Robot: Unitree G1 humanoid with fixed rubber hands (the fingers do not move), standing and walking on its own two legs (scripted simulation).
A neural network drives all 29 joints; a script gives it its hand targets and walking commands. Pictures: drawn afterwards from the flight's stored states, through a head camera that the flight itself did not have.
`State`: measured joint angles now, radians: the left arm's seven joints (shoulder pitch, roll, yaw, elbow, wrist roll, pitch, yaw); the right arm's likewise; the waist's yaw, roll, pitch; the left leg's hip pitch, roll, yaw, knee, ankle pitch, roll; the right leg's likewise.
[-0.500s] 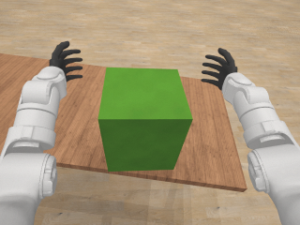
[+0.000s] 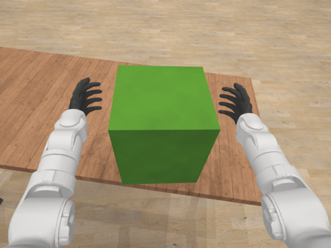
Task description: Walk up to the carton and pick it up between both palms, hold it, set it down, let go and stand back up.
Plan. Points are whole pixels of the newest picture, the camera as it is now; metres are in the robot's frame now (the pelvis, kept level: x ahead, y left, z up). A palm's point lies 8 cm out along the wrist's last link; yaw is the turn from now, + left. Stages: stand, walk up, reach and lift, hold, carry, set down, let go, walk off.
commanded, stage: reach and lift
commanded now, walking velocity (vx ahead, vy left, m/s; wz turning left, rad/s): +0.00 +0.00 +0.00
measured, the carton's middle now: (160, 128) +0.42 +0.03 +0.05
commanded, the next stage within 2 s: none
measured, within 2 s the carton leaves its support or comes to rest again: neither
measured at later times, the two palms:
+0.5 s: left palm (88, 117) +0.42 +0.21 +0.09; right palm (236, 114) +0.44 -0.16 +0.10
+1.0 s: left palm (99, 115) +0.42 +0.18 +0.09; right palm (220, 115) +0.44 -0.12 +0.10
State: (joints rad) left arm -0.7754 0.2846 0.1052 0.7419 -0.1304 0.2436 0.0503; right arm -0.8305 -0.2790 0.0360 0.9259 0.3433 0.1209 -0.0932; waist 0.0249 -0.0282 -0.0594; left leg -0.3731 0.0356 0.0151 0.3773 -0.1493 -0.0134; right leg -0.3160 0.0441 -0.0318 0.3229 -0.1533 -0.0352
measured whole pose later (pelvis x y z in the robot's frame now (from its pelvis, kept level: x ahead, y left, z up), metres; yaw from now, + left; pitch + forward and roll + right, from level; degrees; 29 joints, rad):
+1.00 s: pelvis -0.01 +0.00 +0.00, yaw -1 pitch +12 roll -1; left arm -0.91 0.08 0.30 1.05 0.12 -0.03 0.10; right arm -0.92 -0.08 -0.21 1.08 0.02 -0.04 -0.13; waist 0.05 -0.05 -0.10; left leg -0.45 0.04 0.03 0.38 -0.13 -0.01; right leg -0.41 0.05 -0.02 0.34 -0.14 -0.04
